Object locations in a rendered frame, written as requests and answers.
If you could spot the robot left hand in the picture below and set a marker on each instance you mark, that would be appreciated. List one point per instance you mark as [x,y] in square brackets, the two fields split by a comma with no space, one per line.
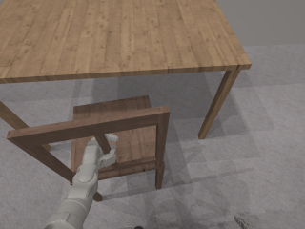
[93,153]

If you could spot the chair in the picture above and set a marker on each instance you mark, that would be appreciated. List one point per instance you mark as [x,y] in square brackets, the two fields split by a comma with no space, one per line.
[141,130]

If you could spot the table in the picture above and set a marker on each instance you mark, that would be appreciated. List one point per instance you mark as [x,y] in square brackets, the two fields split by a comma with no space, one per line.
[53,40]

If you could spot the robot right hand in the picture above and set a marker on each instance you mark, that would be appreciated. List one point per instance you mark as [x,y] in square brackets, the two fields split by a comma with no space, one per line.
[244,223]

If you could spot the left robot forearm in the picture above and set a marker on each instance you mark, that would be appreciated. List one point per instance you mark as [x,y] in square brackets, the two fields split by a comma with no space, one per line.
[75,206]

